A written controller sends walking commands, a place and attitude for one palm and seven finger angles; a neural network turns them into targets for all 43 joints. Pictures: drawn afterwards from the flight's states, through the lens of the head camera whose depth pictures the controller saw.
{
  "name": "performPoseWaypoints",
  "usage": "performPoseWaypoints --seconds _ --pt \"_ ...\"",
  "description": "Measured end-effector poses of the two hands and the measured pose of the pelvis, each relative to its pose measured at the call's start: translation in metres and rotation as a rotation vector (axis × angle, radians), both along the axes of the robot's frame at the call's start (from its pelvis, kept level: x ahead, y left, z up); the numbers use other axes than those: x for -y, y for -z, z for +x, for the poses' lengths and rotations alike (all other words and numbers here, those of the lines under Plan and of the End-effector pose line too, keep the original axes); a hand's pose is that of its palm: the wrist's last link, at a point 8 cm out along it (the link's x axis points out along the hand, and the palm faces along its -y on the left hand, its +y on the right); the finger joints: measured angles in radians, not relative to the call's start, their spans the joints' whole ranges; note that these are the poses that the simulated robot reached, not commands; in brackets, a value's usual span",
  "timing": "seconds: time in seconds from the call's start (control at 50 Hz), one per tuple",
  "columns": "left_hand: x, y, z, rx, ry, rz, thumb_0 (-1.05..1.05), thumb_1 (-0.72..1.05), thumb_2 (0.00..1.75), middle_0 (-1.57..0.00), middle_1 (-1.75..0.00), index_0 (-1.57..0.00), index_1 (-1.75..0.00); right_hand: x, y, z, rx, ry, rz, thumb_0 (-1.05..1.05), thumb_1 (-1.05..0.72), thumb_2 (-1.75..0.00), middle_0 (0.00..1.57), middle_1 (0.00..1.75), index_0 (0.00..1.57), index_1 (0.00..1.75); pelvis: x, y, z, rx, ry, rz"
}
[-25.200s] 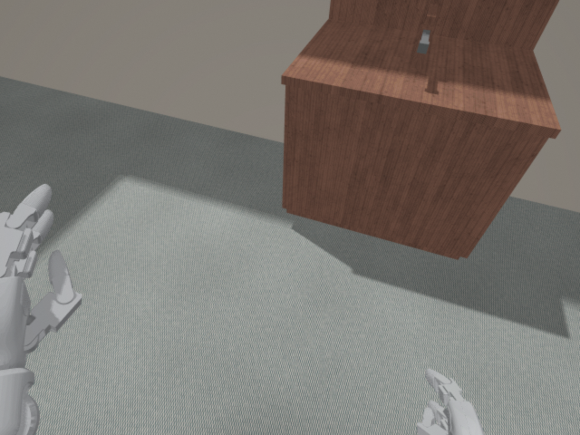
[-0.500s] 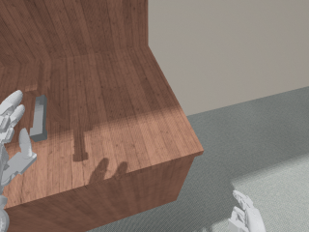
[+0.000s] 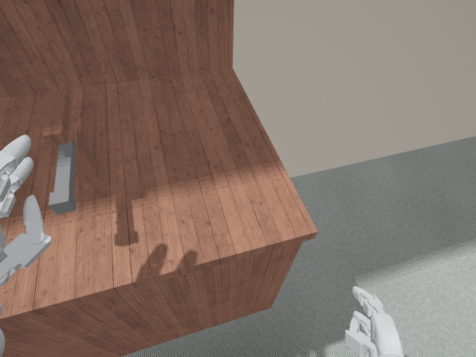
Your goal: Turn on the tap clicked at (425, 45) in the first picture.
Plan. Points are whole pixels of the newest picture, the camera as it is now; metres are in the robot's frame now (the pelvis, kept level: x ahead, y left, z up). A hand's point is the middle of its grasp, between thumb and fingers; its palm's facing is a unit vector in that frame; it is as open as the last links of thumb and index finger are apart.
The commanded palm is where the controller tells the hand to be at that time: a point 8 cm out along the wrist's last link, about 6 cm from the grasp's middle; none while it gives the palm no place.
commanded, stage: shuffle to correct the standing spot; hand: left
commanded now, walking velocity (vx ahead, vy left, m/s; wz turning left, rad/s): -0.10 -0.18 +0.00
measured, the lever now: (63, 201) +0.32 +0.31 +0.08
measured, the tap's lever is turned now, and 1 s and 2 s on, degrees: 0 0 0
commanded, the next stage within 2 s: come to a stop and stand still in 0.92 s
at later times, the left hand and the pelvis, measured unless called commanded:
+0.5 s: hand (42, 239) +0.21 +0.24 +0.17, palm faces +0.30 -0.85 -0.44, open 7.4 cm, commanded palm +0.16 +0.29 +0.18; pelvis +0.00 +0.01 +0.00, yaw +0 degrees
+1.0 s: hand (62, 234) +0.22 +0.23 +0.17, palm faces +0.30 -0.84 -0.45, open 7.4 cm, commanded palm +0.16 +0.27 +0.18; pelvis +0.01 -0.01 +0.00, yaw +1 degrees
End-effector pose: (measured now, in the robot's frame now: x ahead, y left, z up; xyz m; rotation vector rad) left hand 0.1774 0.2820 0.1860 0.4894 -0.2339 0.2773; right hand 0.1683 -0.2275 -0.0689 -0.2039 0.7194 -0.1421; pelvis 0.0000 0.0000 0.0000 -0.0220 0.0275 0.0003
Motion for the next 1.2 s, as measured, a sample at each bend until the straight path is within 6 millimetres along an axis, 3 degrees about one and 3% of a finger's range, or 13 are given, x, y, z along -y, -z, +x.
performPoseWaypoints --seconds 0.2,0.4,0.64,0.92,1.08,1.2 --pt "-0.007 0.007 -0.003 -0.010 -0.008 -0.031 0.01 0.89 0.90 -0.21 -0.30 -0.21 -0.30 -0.008 0.001 -0.009 -0.015 -0.005 -0.003 0.02 -0.91 -0.90 0.20 0.30 0.21 0.30 -0.007 0.000 -0.004 -0.002 -0.002 -0.004" --pt "-0.008 -0.001 0.001 0.008 0.010 0.008 0.01 0.89 0.90 -0.21 -0.30 -0.21 -0.30 -0.010 0.003 -0.015 -0.030 0.005 0.004 0.02 -0.91 -0.90 0.20 0.30 0.21 0.30 -0.008 0.000 -0.004 -0.002 -0.004 -0.004" --pt "0.001 0.005 -0.001 -0.018 -0.004 -0.014 0.01 0.89 0.90 -0.21 -0.30 -0.21 -0.30 0.002 0.008 -0.014 -0.032 0.015 0.009 0.02 -0.91 -0.90 0.20 0.30 0.21 0.30 -0.001 0.001 0.000 -0.002 -0.008 -0.002" --pt "0.010 -0.001 0.012 -0.008 0.007 0.010 0.01 0.89 0.90 -0.21 -0.30 -0.21 -0.30 0.011 0.007 -0.002 -0.023 0.022 0.018 0.02 -0.91 -0.90 0.20 0.30 0.21 0.30 0.007 0.001 0.007 0.000 -0.009 0.002" --pt "0.015 -0.002 0.001 -0.006 0.019 0.028 0.01 0.89 0.90 -0.21 -0.30 -0.21 -0.30 0.014 0.007 -0.002 -0.013 0.017 0.010 0.02 -0.91 -0.90 0.20 0.30 0.21 0.30 0.009 0.004 0.001 0.004 -0.013 0.001" --pt "-0.001 0.002 -0.013 -0.006 -0.035 0.007 0.01 0.89 0.90 -0.21 -0.30 -0.21 -0.30 0.007 0.007 -0.009 -0.022 0.015 0.010 0.02 -0.91 -0.90 0.20 0.30 0.20 0.30 0.000 0.003 -0.004 0.017 -0.018 -0.001"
